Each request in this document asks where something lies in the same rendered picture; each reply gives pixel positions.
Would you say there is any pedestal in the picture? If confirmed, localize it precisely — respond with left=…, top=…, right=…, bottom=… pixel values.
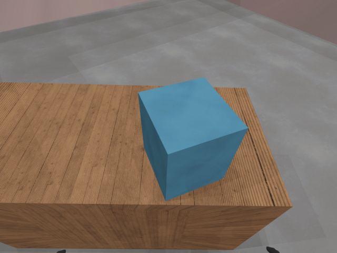
left=0, top=82, right=293, bottom=250

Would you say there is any carton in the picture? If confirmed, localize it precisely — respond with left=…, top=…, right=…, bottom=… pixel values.
left=138, top=77, right=248, bottom=201

